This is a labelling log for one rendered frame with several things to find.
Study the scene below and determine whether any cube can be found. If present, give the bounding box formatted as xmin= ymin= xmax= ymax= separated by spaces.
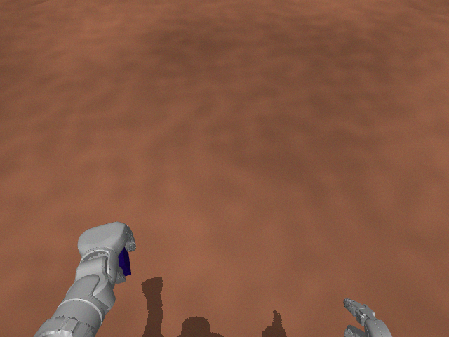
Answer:
xmin=118 ymin=247 xmax=131 ymax=276

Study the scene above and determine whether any right robot hand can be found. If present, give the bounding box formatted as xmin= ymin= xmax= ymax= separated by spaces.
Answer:
xmin=344 ymin=298 xmax=393 ymax=337

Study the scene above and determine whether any left robot hand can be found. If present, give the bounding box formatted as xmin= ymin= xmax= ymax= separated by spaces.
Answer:
xmin=78 ymin=221 xmax=136 ymax=284

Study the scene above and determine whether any left robot arm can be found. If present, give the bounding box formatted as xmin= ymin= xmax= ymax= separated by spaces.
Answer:
xmin=34 ymin=247 xmax=119 ymax=337

